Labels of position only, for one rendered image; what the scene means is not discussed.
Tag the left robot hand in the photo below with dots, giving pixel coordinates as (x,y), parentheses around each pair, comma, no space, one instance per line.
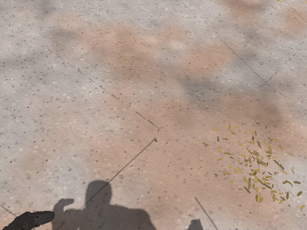
(28,220)

